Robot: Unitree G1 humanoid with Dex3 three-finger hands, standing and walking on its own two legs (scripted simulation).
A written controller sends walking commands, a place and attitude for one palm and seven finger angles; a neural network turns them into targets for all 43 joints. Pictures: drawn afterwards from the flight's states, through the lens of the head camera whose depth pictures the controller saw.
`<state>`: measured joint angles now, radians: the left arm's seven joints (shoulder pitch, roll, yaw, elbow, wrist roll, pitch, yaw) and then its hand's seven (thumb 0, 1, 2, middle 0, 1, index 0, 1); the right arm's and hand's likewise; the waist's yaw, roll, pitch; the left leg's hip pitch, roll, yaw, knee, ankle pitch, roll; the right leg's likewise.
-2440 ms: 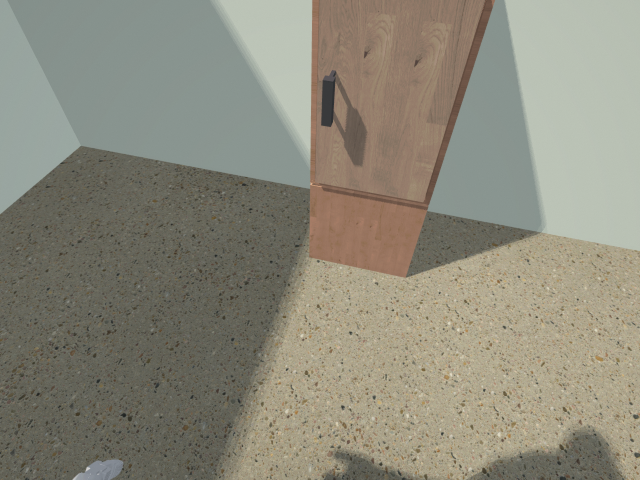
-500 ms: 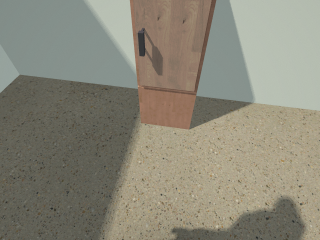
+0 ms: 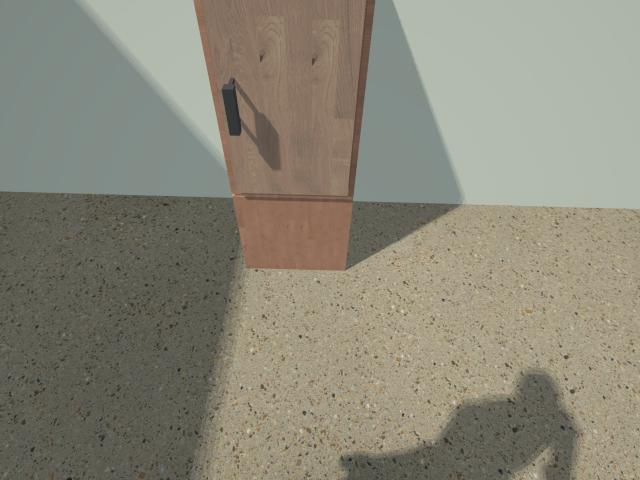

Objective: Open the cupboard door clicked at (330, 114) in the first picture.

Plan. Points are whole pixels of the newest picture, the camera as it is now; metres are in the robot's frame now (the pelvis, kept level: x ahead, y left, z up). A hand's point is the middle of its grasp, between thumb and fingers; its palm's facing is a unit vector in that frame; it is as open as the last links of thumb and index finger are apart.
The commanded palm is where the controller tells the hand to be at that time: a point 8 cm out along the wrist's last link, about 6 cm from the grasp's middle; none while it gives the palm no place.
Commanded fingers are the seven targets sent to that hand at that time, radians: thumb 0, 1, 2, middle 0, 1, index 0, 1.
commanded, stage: take the last steps up to it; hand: left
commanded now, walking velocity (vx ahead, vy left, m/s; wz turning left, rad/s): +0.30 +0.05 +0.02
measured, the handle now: (233, 106) +0.96 +0.24 -0.03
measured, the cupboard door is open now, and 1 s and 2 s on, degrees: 0 0 0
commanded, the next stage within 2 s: come to a stop and stand still in 0.84 s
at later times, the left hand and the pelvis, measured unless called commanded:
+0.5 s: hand out of the picture +0.10 +0.21 -0.20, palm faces +0.08 -0.99 -0.13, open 7.4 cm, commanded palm none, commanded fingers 0.00 0.90 0.90 -0.20 -0.30 -0.20 -0.30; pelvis +0.17 +0.05 -0.02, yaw +0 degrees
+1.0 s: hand (231, 300) +0.47 +0.18 -0.18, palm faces -0.01 -0.98 -0.19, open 7.4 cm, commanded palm none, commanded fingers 0.00 0.90 0.90 -0.20 -0.30 -0.20 -0.30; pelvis +0.37 +0.02 -0.02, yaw +0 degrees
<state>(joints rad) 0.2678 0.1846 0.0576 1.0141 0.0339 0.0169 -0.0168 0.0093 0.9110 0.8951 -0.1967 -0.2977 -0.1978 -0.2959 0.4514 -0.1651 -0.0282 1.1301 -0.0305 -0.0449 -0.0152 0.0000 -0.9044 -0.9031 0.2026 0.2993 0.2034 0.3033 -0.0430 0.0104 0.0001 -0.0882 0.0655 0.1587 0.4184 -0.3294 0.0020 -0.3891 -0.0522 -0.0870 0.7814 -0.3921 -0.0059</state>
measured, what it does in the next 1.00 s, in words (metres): walks ahead: right foot, then left foot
